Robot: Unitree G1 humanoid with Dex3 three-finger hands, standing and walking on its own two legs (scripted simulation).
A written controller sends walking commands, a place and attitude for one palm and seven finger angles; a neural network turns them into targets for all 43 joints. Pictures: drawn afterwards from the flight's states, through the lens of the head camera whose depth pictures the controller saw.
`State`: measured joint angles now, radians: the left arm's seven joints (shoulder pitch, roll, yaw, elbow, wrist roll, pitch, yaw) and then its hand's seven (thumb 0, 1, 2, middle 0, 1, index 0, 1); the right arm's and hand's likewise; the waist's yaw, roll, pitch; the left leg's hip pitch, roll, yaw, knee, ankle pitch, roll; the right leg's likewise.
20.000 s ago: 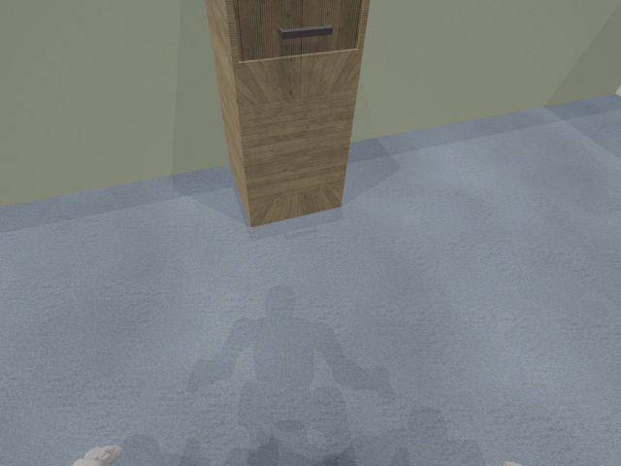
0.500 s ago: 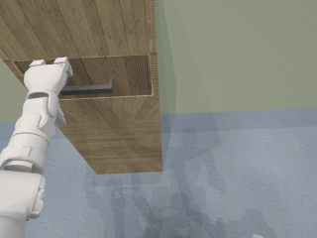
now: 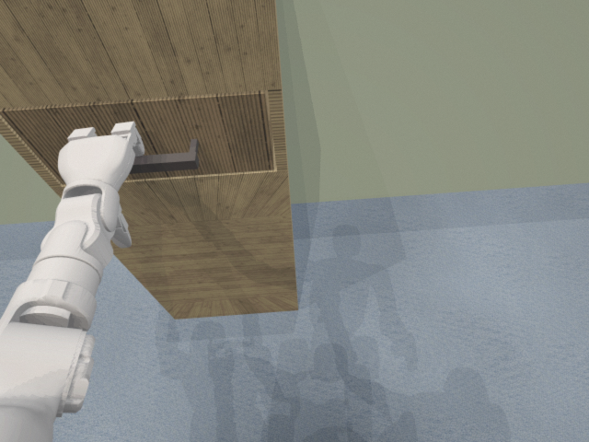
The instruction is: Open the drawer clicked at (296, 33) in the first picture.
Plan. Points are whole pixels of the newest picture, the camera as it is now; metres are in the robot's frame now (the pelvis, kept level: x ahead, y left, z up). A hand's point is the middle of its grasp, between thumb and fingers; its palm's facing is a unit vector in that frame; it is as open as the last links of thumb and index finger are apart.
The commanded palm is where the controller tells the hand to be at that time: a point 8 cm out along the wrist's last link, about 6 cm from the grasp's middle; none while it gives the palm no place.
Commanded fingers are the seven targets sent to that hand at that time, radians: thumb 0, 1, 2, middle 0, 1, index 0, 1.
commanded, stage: lower the fingers behind the handle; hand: left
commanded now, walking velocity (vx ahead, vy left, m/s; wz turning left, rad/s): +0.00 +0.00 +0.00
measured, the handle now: (149, 155) +0.53 +0.24 +0.06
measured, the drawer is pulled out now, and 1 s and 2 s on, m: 0.00 0.00 0.00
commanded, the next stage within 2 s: lift the fingers back up to retry in 1.16 s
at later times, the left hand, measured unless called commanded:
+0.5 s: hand (129, 192) +0.45 +0.25 +0.07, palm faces +0.03 +0.01 -1.00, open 14.2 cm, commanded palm +0.42 +0.24 +0.10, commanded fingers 0.00 -0.50 0.30 -0.30 -1.20 -0.30 -1.20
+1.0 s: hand (129, 194) +0.44 +0.25 +0.07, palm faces +0.02 +0.03 -1.00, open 14.4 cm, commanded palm +0.42 +0.24 +0.08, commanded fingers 0.00 -0.50 0.30 -0.30 -1.20 -0.30 -1.20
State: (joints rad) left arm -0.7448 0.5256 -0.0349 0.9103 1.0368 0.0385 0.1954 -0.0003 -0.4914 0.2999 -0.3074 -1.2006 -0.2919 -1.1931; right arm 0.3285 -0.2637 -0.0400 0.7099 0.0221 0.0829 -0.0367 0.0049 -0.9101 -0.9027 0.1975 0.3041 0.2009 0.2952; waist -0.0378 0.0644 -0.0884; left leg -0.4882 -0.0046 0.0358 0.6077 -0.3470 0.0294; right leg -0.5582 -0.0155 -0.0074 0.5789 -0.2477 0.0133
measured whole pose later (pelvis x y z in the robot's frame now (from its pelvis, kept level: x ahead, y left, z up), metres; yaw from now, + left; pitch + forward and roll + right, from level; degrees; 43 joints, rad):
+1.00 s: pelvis -0.02 +0.00 -0.01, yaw +0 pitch +14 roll +0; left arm -0.76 0.53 -0.05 0.93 1.06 -0.04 0.25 0.00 -0.49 0.30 -0.22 -1.19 -0.19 -1.21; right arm 0.35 -0.28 -0.04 0.67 0.03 0.08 -0.05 0.00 -0.91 -0.90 0.20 0.30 0.20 0.30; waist -0.04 0.04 -0.12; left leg -0.59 0.00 0.04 0.71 -0.37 0.03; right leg -0.66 -0.01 0.00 0.68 -0.27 0.01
